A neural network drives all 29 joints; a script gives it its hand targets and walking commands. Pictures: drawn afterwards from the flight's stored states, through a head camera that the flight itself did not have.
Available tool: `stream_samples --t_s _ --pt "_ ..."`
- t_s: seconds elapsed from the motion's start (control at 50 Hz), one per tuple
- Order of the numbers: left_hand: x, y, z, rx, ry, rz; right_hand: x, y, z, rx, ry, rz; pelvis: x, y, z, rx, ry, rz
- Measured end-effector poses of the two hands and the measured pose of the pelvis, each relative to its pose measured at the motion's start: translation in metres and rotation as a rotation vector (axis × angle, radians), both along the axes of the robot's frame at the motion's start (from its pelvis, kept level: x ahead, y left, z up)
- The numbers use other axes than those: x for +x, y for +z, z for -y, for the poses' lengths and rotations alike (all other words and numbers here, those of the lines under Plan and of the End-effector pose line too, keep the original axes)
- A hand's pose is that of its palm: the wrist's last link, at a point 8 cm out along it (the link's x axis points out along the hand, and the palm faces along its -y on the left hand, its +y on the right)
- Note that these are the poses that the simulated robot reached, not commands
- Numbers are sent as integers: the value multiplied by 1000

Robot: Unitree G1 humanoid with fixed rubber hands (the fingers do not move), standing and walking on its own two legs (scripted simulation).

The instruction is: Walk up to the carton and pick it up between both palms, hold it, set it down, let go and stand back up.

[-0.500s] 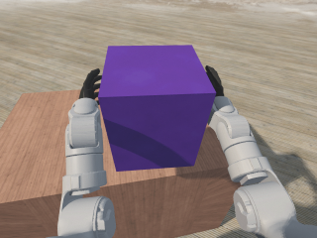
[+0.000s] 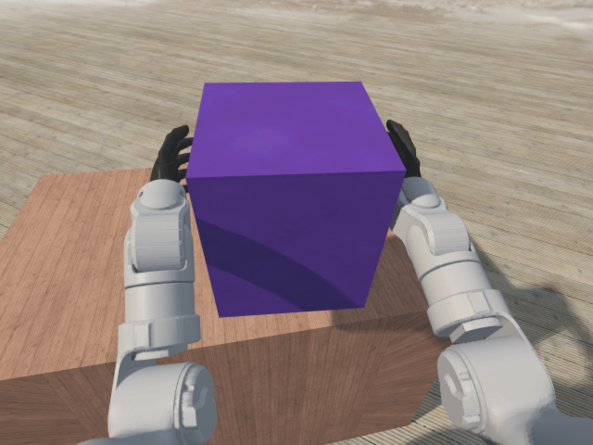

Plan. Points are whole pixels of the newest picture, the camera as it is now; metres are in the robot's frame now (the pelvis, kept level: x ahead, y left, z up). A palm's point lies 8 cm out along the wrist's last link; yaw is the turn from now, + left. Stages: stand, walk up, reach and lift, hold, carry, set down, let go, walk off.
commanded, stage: hold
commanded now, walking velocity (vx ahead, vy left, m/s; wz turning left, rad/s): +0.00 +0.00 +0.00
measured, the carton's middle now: (288, 201) +0.38 +0.01 +0.18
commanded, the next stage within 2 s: none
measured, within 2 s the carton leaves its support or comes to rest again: neither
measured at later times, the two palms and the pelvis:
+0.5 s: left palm (166, 192) +0.36 +0.16 +0.22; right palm (400, 181) +0.37 -0.14 +0.22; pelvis +0.00 +0.00 +0.00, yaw +0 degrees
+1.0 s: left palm (170, 192) +0.36 +0.16 +0.21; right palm (401, 182) +0.37 -0.14 +0.22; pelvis +0.01 +0.00 +0.00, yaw +0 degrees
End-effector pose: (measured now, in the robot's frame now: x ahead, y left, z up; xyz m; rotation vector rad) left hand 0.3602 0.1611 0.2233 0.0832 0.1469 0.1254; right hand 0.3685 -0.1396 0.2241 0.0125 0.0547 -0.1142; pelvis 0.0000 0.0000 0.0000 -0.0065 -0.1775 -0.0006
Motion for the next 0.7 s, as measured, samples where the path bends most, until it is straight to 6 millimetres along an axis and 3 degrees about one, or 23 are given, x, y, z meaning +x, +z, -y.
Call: stream_samples --t_s 0.26,0.7 --pt "-4 -9 -3 0 10 -12 -1 -7 -3 6 11 -11 0 0 0 -2 4 1" --pt "1 -6 -2 5 6 -10 4 -5 -3 2 7 -10 1 0 1 1 4 -4"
